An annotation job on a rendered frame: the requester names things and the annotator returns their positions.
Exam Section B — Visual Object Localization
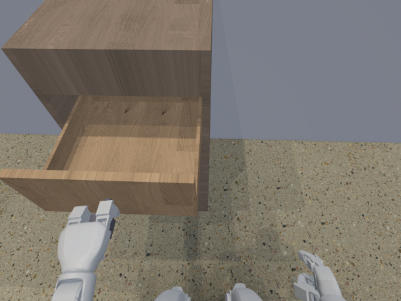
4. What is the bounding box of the handle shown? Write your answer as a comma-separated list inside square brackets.
[89, 198, 116, 239]

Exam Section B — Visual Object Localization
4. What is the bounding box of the left robot hand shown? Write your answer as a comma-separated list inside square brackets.
[58, 200, 120, 273]

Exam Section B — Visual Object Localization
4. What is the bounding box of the cabinet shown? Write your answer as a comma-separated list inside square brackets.
[1, 0, 213, 211]

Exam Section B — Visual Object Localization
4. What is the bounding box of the right robot thigh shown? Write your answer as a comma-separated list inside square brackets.
[225, 288, 262, 301]

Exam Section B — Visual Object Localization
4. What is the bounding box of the right robot hand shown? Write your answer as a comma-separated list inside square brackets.
[294, 250, 342, 301]

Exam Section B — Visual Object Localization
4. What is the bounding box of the drawer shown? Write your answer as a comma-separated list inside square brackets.
[0, 95, 202, 216]

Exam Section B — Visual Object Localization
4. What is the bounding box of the robot right shin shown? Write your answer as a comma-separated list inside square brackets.
[233, 283, 246, 289]

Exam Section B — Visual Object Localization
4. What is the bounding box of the left robot forearm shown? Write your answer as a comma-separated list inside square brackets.
[51, 270, 96, 301]

